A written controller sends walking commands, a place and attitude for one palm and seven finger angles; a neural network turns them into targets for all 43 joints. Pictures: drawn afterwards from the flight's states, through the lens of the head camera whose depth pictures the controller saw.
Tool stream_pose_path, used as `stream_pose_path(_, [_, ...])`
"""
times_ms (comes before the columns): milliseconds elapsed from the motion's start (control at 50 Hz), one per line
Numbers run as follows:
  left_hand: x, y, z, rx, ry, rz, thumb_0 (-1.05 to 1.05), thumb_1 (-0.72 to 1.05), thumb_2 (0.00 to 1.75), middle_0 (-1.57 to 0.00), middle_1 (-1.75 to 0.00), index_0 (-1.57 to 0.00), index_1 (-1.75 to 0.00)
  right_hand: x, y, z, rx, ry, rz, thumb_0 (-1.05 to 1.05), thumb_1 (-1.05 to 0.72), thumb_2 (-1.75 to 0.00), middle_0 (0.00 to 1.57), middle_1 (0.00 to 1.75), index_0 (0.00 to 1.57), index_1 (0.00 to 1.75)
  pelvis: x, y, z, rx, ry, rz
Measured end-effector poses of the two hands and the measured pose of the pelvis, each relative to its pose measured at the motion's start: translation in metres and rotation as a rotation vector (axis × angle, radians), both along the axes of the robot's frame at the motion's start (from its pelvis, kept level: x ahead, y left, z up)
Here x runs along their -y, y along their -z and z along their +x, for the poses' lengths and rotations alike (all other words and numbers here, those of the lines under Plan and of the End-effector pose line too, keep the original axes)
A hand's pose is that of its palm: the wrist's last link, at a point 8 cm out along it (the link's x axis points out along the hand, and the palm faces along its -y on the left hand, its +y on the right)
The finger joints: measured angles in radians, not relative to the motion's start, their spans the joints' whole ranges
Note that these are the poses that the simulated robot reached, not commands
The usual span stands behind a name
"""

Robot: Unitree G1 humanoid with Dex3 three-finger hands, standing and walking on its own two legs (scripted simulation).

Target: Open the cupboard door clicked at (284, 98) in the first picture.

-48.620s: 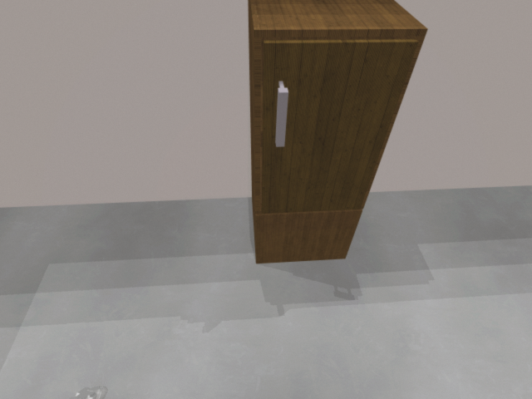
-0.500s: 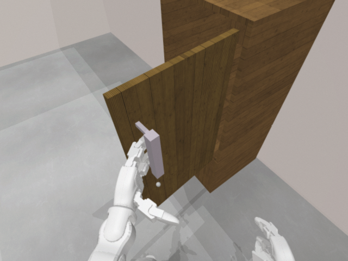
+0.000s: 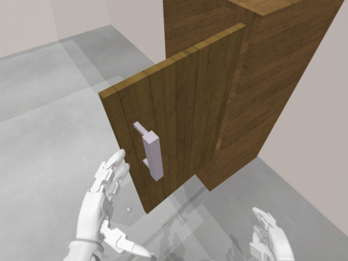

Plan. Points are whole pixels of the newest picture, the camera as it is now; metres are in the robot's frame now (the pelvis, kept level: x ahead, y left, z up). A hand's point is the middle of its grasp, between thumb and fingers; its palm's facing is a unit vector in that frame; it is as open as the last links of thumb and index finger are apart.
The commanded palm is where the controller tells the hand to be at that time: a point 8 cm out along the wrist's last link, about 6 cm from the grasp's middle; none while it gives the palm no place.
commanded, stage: slide the hand sideways off the handle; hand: left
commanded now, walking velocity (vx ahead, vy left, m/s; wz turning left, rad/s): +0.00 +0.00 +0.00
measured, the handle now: (148, 152) +0.33 +0.08 +0.08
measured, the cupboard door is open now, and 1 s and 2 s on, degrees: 96 96 96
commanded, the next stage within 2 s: draw the hand back to the body in 0.38 s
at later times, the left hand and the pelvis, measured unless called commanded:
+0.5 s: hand (106, 222) +0.19 +0.14 +0.07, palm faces -0.03 -1.00 -0.02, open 16.3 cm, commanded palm +0.16 +0.20 +0.08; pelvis +0.00 +0.00 -0.01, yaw +0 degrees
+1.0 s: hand (64, 214) +0.18 +0.19 +0.13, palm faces +0.00 -1.00 -0.08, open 16.1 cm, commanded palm +0.15 +0.25 +0.14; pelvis +0.00 +0.02 +0.01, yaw +0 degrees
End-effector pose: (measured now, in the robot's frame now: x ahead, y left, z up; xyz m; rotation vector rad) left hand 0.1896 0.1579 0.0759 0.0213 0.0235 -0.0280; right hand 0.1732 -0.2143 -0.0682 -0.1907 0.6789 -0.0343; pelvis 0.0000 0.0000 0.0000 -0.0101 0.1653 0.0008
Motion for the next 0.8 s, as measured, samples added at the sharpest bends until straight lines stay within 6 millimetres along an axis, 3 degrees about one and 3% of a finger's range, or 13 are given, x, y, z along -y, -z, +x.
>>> stream_pose_path(380, [-0.034, 0.004, -0.022, -0.035, -0.010, 0.018, -0.01, -0.49, 0.30, -0.15, -0.30, -0.15, -0.30, 0.007, 0.003, -0.005, 0.015, 0.044, -0.018, 0.01, -0.91, -0.90, 0.21, 0.30, 0.21, 0.30, -0.001, 0.007, 0.000, -0.017, -0.003, -0.011])
stream_pose_path(520, [-0.037, 0.004, -0.022, -0.005, 0.008, 0.000, -0.01, -0.50, 0.30, -0.15, -0.30, -0.15, -0.30, 0.004, 0.003, -0.005, 0.033, 0.034, -0.035, 0.01, -0.91, -0.90, 0.21, 0.30, 0.21, 0.30, -0.005, 0.010, -0.004, -0.023, -0.009, -0.020])
stream_pose_path(800, [-0.068, -0.033, -0.018, 0.014, -0.024, 0.042, -0.01, -0.49, 0.30, -0.15, -0.30, -0.15, -0.30, -0.011, -0.014, -0.002, 0.072, 0.057, -0.002, 0.01, -0.90, -0.90, 0.21, 0.30, 0.21, 0.30, -0.014, -0.005, 0.003, 0.026, -0.003, -0.025])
